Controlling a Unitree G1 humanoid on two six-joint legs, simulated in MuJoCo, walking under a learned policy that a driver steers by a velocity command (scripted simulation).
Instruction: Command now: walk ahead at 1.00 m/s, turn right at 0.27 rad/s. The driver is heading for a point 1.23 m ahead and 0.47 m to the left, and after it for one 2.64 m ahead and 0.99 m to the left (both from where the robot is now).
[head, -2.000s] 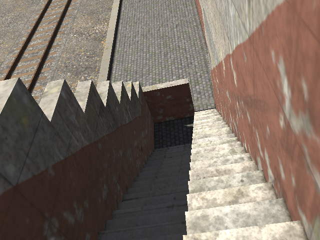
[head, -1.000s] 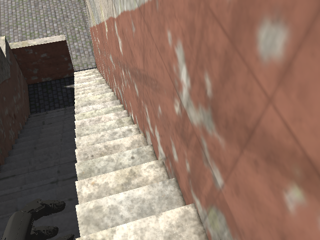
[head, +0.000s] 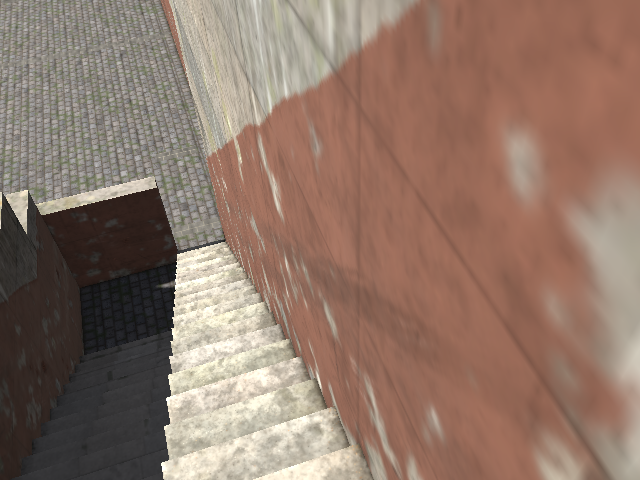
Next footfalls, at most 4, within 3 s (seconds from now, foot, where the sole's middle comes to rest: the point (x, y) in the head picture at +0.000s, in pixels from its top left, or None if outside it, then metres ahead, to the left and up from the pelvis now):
0.48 left None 0.50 0.15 -1.14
1.02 left None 0.67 0.53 -1.31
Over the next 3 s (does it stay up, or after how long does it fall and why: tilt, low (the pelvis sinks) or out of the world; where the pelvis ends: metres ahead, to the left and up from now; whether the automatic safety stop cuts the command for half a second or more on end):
falls after 1.30 s (tilt)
